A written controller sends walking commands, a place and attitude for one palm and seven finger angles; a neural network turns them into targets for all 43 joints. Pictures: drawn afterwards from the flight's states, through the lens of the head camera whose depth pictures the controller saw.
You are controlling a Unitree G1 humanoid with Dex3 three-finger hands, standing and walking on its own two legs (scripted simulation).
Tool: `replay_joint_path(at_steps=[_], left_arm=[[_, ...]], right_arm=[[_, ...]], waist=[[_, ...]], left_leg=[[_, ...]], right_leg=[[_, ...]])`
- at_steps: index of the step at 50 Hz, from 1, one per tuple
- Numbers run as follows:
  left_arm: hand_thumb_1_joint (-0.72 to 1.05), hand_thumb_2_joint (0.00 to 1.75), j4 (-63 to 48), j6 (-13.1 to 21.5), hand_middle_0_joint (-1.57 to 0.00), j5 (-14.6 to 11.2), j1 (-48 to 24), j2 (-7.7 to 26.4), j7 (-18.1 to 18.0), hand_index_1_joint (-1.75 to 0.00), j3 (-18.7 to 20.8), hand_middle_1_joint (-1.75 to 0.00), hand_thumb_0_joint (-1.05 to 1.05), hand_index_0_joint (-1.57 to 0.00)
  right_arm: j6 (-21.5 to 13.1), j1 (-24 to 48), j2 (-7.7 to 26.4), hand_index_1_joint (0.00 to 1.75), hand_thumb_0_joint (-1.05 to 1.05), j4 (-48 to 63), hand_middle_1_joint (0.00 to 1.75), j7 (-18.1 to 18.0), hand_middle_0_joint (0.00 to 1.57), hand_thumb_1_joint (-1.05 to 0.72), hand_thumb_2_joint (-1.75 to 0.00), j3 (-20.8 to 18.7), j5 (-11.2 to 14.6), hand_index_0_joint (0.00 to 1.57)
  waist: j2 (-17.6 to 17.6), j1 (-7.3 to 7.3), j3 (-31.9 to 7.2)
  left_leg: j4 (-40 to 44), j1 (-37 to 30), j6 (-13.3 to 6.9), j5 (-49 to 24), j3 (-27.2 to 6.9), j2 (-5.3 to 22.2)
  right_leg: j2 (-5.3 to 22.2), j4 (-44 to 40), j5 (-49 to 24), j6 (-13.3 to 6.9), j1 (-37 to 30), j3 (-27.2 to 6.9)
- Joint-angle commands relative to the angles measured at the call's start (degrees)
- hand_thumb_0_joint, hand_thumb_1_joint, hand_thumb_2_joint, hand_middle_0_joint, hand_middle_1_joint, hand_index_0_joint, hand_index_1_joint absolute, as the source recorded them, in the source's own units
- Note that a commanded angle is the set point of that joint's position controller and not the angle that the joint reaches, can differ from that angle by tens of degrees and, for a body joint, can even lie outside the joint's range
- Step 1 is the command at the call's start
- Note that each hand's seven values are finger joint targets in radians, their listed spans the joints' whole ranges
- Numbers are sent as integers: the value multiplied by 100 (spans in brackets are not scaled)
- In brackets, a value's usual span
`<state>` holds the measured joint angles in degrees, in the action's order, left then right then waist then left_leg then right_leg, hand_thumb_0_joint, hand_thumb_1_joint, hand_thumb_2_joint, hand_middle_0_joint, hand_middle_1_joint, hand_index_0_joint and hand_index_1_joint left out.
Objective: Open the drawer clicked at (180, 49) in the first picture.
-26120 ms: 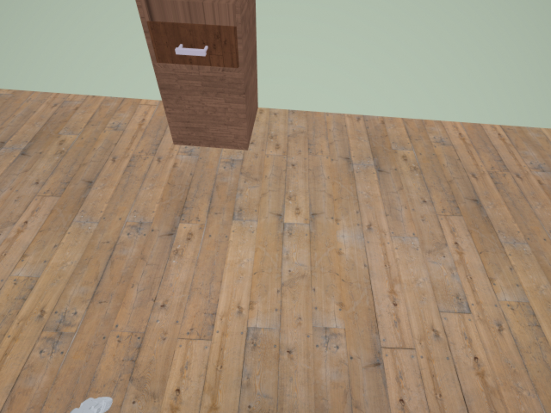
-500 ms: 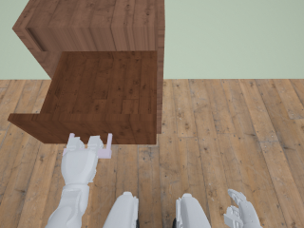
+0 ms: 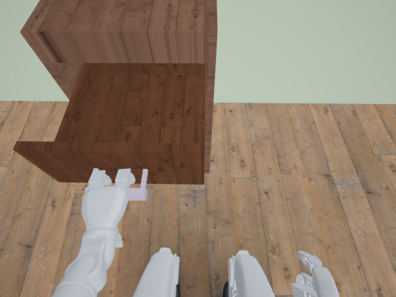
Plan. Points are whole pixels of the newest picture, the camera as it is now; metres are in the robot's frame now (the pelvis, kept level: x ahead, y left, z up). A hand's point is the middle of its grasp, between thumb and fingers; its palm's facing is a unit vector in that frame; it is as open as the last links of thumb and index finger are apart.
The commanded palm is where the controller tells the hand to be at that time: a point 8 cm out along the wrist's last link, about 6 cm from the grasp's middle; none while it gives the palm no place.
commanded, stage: lift the hand off the handle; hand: left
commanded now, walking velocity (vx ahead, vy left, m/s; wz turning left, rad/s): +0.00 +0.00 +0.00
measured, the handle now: (118, 184) +0.35 +0.21 -0.06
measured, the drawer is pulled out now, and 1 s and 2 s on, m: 0.25 0.25 0.25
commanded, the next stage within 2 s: none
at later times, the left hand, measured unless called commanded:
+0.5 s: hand (113, 201) +0.31 +0.21 -0.05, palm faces -0.04 -0.06 -1.00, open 13.7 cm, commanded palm +0.29 +0.20 +0.01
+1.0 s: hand (108, 199) +0.30 +0.20 -0.01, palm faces -0.02 -0.07 -1.00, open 13.8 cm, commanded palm +0.28 +0.20 +0.05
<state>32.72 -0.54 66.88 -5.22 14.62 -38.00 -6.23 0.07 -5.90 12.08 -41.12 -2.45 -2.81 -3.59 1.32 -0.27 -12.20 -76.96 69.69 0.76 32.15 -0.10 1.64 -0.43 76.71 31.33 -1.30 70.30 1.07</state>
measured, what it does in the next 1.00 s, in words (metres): rises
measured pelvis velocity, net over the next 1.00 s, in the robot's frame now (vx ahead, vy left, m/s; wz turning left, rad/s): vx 0.03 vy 0.00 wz -0.01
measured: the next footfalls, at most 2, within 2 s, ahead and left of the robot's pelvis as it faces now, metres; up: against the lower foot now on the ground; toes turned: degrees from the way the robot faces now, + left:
none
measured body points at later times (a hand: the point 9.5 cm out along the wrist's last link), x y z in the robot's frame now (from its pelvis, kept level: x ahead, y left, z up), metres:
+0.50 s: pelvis +0.01 +0.01 +0.03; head +0.12 +0.00 +0.46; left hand +0.31 +0.21 +0.00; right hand +0.17 -0.24 -0.11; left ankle +0.03 +0.13 -0.60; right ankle +0.04 -0.11 -0.60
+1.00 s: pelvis +0.03 +0.00 +0.05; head +0.10 -0.01 +0.49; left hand +0.30 +0.20 +0.05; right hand +0.20 -0.24 -0.07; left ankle +0.03 +0.13 -0.60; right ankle +0.04 -0.11 -0.60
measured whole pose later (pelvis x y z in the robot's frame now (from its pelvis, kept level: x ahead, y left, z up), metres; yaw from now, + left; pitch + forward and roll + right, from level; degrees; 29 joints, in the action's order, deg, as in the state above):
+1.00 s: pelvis +0.03 +0.00 +0.05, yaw -1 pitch +19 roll +0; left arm 23.7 -4.9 65.4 2.7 13.5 -35.3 -9.7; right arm 2.9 -7.1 12.1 -38.1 -1.8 -2.4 -2.8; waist 1.9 -0.6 -10.6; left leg -63.9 52.7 0.4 29.8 0.7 1.7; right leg -0.7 63.6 28.8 -0.9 53.5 0.3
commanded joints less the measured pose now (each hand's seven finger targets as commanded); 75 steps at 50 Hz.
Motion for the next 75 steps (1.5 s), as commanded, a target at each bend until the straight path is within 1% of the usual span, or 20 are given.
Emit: replay_joint_path(at_steps=[1,5,6,10,12,20,27,29,32,35,37,40,47,50,56,61,65,69,73,75], left_arm=[[-50,30,-893,58,-30,5,-925,758,-267,-120,367,-120,0,-30],[-50,30,-1204,6,-30,-62,-993,729,-275,-120,298,-120,0,-30],[-50,30,-1143,-37,-30,-70,-901,819,-264,-120,399,-120,0,-30],[-50,30,-1425,-118,-30,-92,-807,870,-251,-120,419,-120,0,-30],[-50,30,-1385,-170,-30,-90,-892,685,-244,-120,209,-120,0,-30],[-50,30,-1352,-279,-30,-106,-724,645,-188,-120,158,-120,0,-30],[-50,30,-1490,-288,-30,-85,-715,514,-174,-120,17,-120,0,-30],[-50,30,-1507,-305,-30,-83,-617,726,-165,-120,234,-120,0,-30],[-50,30,-1681,-301,-30,-84,-464,521,-171,-120,40,-120,0,-30],[-50,30,-1751,-369,-30,-108,-138,534,-153,-120,72,-120,0,-30],[-50,30,-1790,-415,-30,-116,-49,465,-131,-120,-22,-120,0,-30],[-50,30,-1755,-488,-30,-98,19,521,-92,-120,20,-120,0,-30],[-50,30,-2036,-395,-30,-114,-180,508,-9,-120,-61,-120,0,-30],[-50,30,-2081,-400,-30,-138,73,514,18,-120,-31,-120,0,-30],[-50,30,-1997,-507,-30,-162,139,659,69,-120,108,-120,0,-30],[-50,30,-1923,-511,-30,-188,-263,708,187,-120,91,-120,0,-30],[-50,30,-2094,-427,-30,-261,-210,579,285,-120,-73,-120,0,-30],[-50,30,-1943,-456,-30,-282,-108,799,344,-120,167,-120,0,-30],[-50,30,-2003,-426,-30,-291,-388,806,364,-120,154,-120,0,-30],[-50,30,-2197,-379,-30,-309,-375,893,356,-120,234,-120,0,-30]], right_arm=[[-177,-60,682,30,0,631,30,-55,20,-90,-90,-275,-9,20],[-115,-20,692,30,0,716,30,-40,20,-90,-90,-274,9,20],[-111,-88,694,30,0,688,30,-48,20,-90,-90,-302,12,20],[-55,-56,705,30,0,751,30,-82,20,-90,-90,-273,30,20],[-50,-63,699,30,0,724,30,-87,20,-90,-90,-262,41,20],[-23,-96,707,30,0,760,30,-91,20,-90,-90,-239,49,20],[-1,-72,700,30,0,860,30,-64,20,-90,-90,-229,45,20],[14,-101,718,30,0,865,30,-70,20,-90,-90,-244,39,20],[51,-69,688,30,0,915,30,-48,20,-90,-90,-233,38,20],[82,-60,682,30,0,953,30,-17,20,-90,-90,-228,50,20],[108,-28,679,30,0,970,30,3,20,-90,-90,-225,56,20],[128,32,683,30,0,996,30,-3,20,-90,-90,-195,77,20],[79,71,671,30,0,1015,30,-18,20,-90,-90,-188,73,20],[90,68,657,30,0,1058,30,2,20,-90,-90,-178,82,20],[107,80,667,30,0,1073,30,3,20,-90,-90,-186,121,20],[68,109,673,30,0,1045,30,-54,20,-90,-90,-170,157,20],[62,119,662,30,0,1083,30,-40,20,-90,-90,-148,163,20],[62,64,708,30,0,1068,30,-35,20,-90,-90,-178,184,20],[56,66,694,30,0,1058,30,-51,20,-90,-90,-191,206,20],[54,111,686,30,0,1086,30,-59,20,-90,-90,-154,198,20]], waist=[[-102,61,-2065],[44,61,-2298],[-117,64,-2280],[-72,48,-2365],[-59,146,-2159],[-137,119,-1969],[32,116,-1865],[36,47,-1897],[5,84,-1933],[-38,21,-1932],[-100,60,-1789],[-178,47,-1573],[-78,81,-1551],[-56,17,-1562],[-272,1,-1356],[-251,59,-1188],[-126,22,-1346],[-208,-7,-1171],[-319,18,-1096],[-167,-53,-1318]], left_leg=[[832,-1466,-210,-1100,76,-304],[930,-1706,-205,-1238,82,-292],[953,-1748,-208,-1310,64,-281],[1092,-1933,-190,-1456,58,-268],[1186,-2028,-189,-1379,39,-255],[1439,-2317,-187,-1529,37,-252],[1605,-2594,-183,-1655,60,-260],[1652,-2683,-169,-1791,47,-256],[1674,-2839,-173,-1962,82,-255],[1746,-2897,-164,-2110,88,-258],[1804,-2915,-163,-2059,93,-258],[1901,-2856,-169,-1878,110,-272],[2035,-3129,-185,-1840,126,-280],[2098,-3201,-176,-1952,142,-288],[2243,-3174,-182,-1823,158,-308],[2364,-3193,-204,-1593,184,-329],[2467,-3432,-203,-1767,202,-335],[2581,-3433,-197,-1767,182,-328],[2649,-3434,-213,-1674,217,-339],[2686,-3532,-210,-1806,247,-359]], right_leg=[[-135,-1269,-1066,-111,-1265,-112],[-132,-1301,-1155,-103,-1374,-83],[-154,-1316,-1293,-104,-1468,-68],[-154,-1375,-1417,-93,-1618,-53],[-155,-1481,-1297,-87,-1521,-6],[-181,-1693,-1441,-105,-1751,30],[-180,-1851,-1549,-121,-1888,51],[-204,-1853,-1688,-147,-2012,50],[-201,-1904,-1898,-127,-2101,44],[-208,-1946,-2090,-132,-2306,35],[-200,-2030,-2104,-123,-2363,30],[-199,-2152,-1984,-116,-2429,3],[-188,-2310,-1927,-113,-2519,-8],[-189,-2349,-2058,-117,-2676,-16],[-190,-2539,-2115,-111,-2951,-61],[-171,-2728,-1860,-84,-2987,-118],[-168,-2778,-1950,-85,-3108,-93],[-185,-2883,-2007,-101,-3250,-86],[-166,-2986,-1957,-71,-3334,-136],[-154,-2979,-2077,-66,-3487,-163]])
